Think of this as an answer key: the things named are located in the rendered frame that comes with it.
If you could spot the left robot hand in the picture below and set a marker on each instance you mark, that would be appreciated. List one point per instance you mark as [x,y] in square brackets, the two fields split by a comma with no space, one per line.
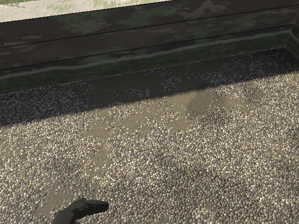
[79,209]

